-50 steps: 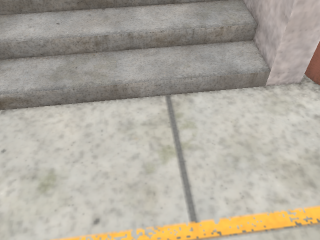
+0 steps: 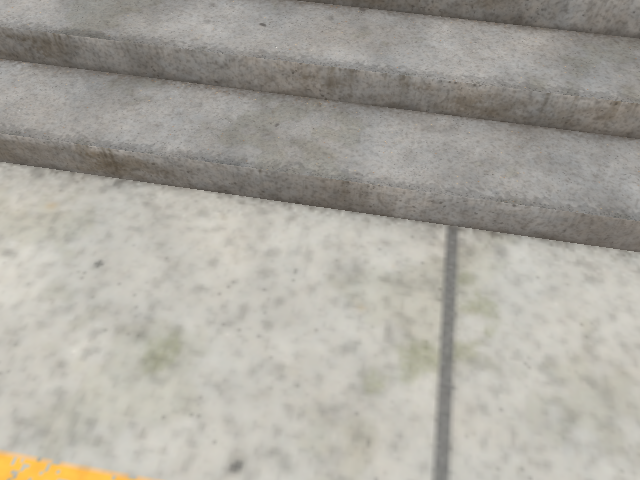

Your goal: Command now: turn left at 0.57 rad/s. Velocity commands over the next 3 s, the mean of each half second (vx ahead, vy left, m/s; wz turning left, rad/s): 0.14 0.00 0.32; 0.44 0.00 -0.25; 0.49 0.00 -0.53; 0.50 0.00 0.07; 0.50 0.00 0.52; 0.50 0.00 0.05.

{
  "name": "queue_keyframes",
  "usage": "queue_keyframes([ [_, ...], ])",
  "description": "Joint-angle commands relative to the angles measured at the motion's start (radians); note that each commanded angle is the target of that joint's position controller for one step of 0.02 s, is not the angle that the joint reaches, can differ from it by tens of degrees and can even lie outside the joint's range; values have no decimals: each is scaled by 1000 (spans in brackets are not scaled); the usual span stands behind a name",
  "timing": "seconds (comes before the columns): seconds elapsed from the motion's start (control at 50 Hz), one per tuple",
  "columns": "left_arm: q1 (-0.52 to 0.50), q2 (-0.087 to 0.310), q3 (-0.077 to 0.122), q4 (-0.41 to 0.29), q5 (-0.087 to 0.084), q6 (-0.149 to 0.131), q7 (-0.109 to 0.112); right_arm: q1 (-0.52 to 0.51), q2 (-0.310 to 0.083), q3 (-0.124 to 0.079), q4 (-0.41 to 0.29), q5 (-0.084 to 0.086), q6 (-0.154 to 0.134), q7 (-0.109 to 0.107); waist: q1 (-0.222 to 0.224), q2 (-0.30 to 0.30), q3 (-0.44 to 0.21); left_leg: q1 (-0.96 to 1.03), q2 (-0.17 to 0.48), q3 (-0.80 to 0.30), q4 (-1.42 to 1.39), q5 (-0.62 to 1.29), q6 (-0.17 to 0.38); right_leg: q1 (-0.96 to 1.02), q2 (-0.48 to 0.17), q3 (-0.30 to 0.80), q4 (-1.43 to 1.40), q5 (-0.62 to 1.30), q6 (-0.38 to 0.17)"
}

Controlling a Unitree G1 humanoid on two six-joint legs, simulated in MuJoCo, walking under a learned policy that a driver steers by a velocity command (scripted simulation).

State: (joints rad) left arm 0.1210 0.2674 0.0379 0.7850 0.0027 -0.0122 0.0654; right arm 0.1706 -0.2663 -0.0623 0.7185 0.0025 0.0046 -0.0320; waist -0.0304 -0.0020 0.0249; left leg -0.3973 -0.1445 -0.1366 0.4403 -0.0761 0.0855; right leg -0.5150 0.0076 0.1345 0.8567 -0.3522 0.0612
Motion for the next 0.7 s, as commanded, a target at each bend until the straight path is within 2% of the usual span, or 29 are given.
queue_keyframes([
  [0.02,42,83,23,-50,-4,-13,-3,-16,-155,-43,-88,1,3,-16,13,140,-123,84,249,-340,-177,-260,132,58,32,-31,-68,20,2],
  [0.1,87,92,29,-46,-20,-35,-23,-12,-149,-44,-110,5,22,-20,24,161,-137,127,247,-386,-146,-208,105,156,40,-47,-251,23,-33],
  [0.12,132,92,32,-33,-20,-39,-30,-22,-144,-41,-115,11,27,-23,49,158,-142,111,230,-373,-119,-198,85,231,35,-69,-361,90,-51],
  [0.14,163,107,39,-25,-14,-39,-34,1,-128,-35,-112,16,31,-24,59,139,-142,68,189,-340,-78,-228,50,325,1,-74,-459,143,-71],
  [0.16,170,159,50,-36,9,-37,-34,38,-85,-22,-110,14,34,-23,41,2,-146,-43,109,-249,100,-369,1,424,-168,88,-535,113,-130],
  [0.18,137,239,68,-49,49,-31,-36,0,-86,-28,-153,23,19,-19,18,-285,-67,-237,-57,-41,311,-500,-41,377,-343,358,-620,220,-279],
  [0.2,95,193,60,-81,67,-39,-35,7,-165,-50,-145,-6,-1,-14,22,-242,-75,-243,3,-95,544,-503,-77,311,-415,434,-625,242,-353],
  [0.22,42,146,48,-105,46,-45,-31,52,-187,-60,-111,1,-1,-7,-7,-149,-90,-231,21,-101,632,-410,-81,315,-354,334,-613,139,-314],
  [0.24,22,116,40,-111,19,-47,-30,89,-150,-52,-75,-1,7,-5,-16,-111,-84,-233,30,-74,668,-331,-97,325,-270,244,-615,7,-256],
  [0.26,36,102,33,-102,-3,-48,-27,113,-114,-41,-59,-11,11,-3,-10,-119,-71,-266,38,-52,715,-273,-111,352,-238,221,-628,-81,-233],
  [0.28,76,98,28,-87,-10,-48,-26,118,-87,-32,-51,-11,7,3,3,-122,-53,-284,49,-27,746,-243,-120,359,-223,204,-651,-115,-234],
  [0.3,122,98,28,-70,-7,-49,-28,107,-79,-28,-49,-5,-2,10,18,-127,-35,-296,63,11,736,-219,-125,370,-209,184,-674,-137,-235],
  [0.34,186,111,32,-54,-4,-55,-30,23,-80,-21,-72,3,-23,15,60,-131,5,-352,117,73,632,-186,-128,432,-212,176,-701,-114,-249],
  [0.4,250,143,41,-39,-7,-63,-29,-71,-52,-6,-100,11,-56,18,113,-136,7,-310,160,115,425,-162,-128,485,-225,159,-712,-20,-262],
  [0.44,259,164,46,-36,-11,-65,-33,-79,-39,1,-101,18,-72,24,120,-156,7,-216,159,137,301,-178,-117,452,-227,133,-718,1,-265],
  [0.52,271,182,52,-29,-27,-63,-52,-72,-53,0,-98,29,-88,37,115,-173,29,-62,146,167,150,-218,-77,362,-243,124,-706,-33,-282],
  [0.56,253,182,51,-31,-39,-56,-58,-44,-55,0,-91,32,-95,44,79,-153,23,49,141,172,47,-162,-46,315,-250,129,-674,-51,-274],
  [0.58,245,171,46,-32,-42,-52,-60,-4,-59,-5,-74,30,-99,44,47,-129,12,158,128,177,-17,-120,-34,261,-232,128,-637,-47,-260],
  [0.6,239,144,36,-33,-39,-50,-63,70,-75,-16,-48,31,-100,38,6,-106,-20,300,125,174,-47,-112,-26,193,-200,113,-575,-24,-237],
  [0.62,204,88,18,-46,-30,-55,-68,188,-104,-28,-26,28,-101,28,-59,-74,-77,497,209,81,-60,-133,-6,66,-141,65,-431,-21,-187],
  [0.64,162,-14,-13,-83,-6,-66,-76,342,-186,-44,-10,5,-95,16,-115,152,-177,690,449,-187,-103,-180,42,-115,-24,-60,-34,-150,-117],
  [0.66,207,41,8,-111,-38,-87,-69,354,-264,-68,0,-10,-99,26,-77,296,-135,639,596,-462,-199,-378,169,-318,23,-42,169,-212,-114],
  [0.68,179,131,31,-95,-54,-90,-64,305,-170,-45,-5,-2,-112,35,-72,178,-45,573,549,-417,-229,-487,165,-370,-39,25,282,-136,-125],
  [0.7,168,141,38,-88,-57,-85,-70,244,-110,-26,-12,4,-119,40,-43,162,13,530,495,-318,-249,-444,125,-399,-48,38,303,-34,-132],
])
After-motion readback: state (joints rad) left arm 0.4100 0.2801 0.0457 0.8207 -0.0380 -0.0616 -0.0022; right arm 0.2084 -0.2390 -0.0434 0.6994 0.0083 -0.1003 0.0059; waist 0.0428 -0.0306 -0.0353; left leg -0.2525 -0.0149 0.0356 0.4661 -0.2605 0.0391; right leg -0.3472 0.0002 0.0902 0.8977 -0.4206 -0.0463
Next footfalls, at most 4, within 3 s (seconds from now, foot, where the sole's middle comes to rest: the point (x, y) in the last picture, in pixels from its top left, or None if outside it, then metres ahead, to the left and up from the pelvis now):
0.16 right None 0.08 -0.14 -0.77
0.62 left None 0.11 0.12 -0.77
1.12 right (364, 475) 0.46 -0.08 -0.77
1.64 left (306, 346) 0.76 0.03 -0.77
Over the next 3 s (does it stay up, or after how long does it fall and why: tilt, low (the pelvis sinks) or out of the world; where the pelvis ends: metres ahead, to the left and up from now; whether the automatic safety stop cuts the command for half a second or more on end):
stays up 1.27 0.04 0.10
